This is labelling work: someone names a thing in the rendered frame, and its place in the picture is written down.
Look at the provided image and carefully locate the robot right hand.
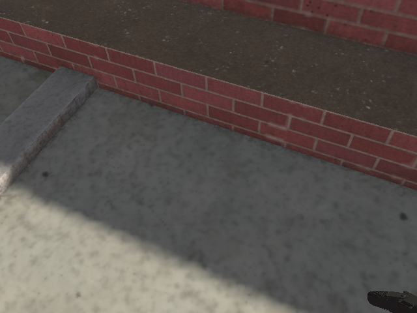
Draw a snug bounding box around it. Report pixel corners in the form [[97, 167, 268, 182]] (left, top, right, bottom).
[[367, 291, 417, 313]]

